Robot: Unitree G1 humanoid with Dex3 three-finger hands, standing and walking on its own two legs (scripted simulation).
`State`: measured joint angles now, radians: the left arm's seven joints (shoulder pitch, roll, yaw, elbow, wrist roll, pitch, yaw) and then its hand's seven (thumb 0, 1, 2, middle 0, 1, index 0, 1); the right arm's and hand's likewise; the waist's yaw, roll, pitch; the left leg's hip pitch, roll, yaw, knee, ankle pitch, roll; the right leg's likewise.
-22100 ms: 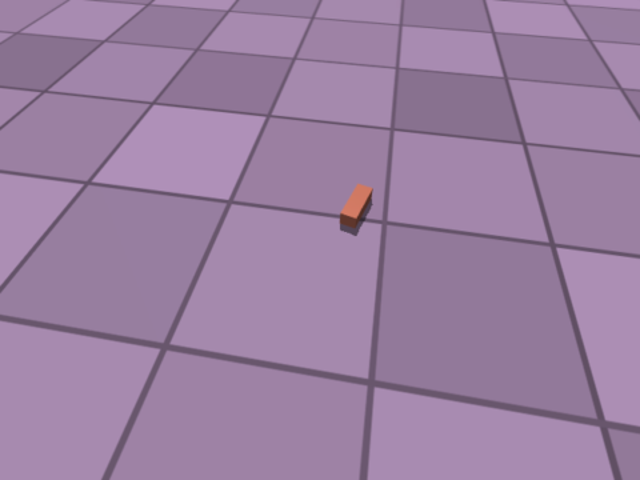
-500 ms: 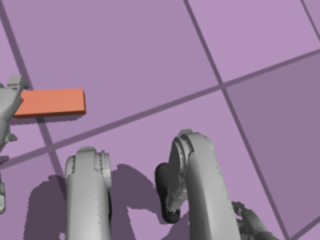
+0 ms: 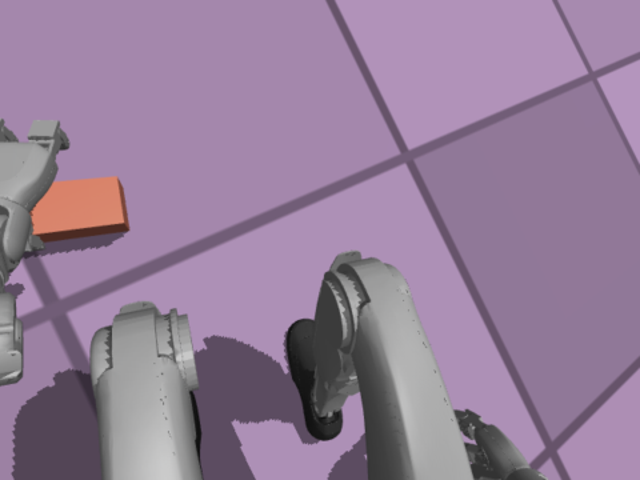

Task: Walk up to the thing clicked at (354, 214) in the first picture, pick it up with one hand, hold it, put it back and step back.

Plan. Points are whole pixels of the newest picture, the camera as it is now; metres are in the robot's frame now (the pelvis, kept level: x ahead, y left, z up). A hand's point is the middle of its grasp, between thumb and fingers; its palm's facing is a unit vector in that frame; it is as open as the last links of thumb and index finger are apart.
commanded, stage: approach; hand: left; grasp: from above
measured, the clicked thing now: (47, 213) +0.48 +0.26 -0.30
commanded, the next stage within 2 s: close in in 0.78 s
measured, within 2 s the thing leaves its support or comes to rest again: neither
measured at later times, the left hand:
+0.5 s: hand out of the picture +0.41 +0.31 -0.19, palm faces -0.57 -0.05 -0.82, open 13.6 cm
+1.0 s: hand (20, 182) +0.48 +0.25 -0.17, palm faces -0.49 +0.00 -0.87, open 13.9 cm
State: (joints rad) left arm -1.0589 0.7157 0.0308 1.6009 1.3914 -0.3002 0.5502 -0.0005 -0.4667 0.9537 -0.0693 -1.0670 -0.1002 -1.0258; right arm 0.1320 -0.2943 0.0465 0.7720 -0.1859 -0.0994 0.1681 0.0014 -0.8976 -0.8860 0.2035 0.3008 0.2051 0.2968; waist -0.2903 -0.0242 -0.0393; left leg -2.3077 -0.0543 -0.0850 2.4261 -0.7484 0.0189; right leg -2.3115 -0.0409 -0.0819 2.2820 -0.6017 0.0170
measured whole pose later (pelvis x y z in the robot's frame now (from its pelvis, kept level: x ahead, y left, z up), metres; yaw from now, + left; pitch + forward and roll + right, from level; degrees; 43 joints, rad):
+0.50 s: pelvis -0.01 +0.00 +0.00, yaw +0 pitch +34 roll -8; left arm -0.87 0.74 0.06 1.37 1.18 -0.24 0.31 0.00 -0.44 0.91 -0.07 -1.13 -0.13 -1.06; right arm 0.18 -0.31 0.06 0.73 -0.13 -0.08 0.18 0.00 -0.90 -0.89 0.21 0.30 0.21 0.30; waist -0.20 0.02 0.02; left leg -2.29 -0.05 -0.08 2.42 -0.73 0.02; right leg -2.29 -0.04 -0.08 2.27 -0.59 0.02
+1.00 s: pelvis -0.01 +0.00 +0.01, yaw +0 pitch +37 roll -8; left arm -1.11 0.72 0.03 1.63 1.30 -0.12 0.44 0.00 -0.46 0.94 -0.06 -1.05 -0.10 -1.00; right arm 0.16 -0.31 0.10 0.69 -0.13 -0.09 0.18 0.00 -0.89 -0.89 0.20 0.30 0.20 0.30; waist -0.34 0.03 -0.03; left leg -2.31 -0.05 -0.07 2.38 -0.72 0.04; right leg -2.31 -0.04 -0.07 2.24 -0.58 0.03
